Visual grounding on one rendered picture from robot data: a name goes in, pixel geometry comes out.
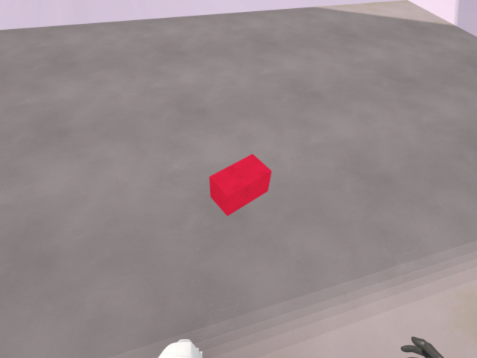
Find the robot left thigh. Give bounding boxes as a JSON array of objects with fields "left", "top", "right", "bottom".
[{"left": 158, "top": 342, "right": 202, "bottom": 358}]

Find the carton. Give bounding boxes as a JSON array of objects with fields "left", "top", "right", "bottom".
[{"left": 209, "top": 154, "right": 271, "bottom": 216}]

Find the right robot hand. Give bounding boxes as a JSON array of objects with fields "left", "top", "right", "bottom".
[{"left": 401, "top": 336, "right": 444, "bottom": 358}]

